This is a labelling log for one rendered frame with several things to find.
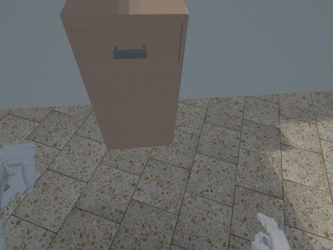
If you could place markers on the right robot hand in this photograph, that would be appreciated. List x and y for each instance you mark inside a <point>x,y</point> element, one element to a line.
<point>276,240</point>

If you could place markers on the drawer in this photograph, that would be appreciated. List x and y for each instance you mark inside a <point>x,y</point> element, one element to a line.
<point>96,42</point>

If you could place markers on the left robot hand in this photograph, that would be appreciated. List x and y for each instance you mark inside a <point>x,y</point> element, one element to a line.
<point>19,161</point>

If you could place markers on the cabinet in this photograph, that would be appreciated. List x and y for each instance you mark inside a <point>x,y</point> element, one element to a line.
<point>135,105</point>

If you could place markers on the handle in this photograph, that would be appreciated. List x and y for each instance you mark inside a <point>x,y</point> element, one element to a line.
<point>129,53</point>

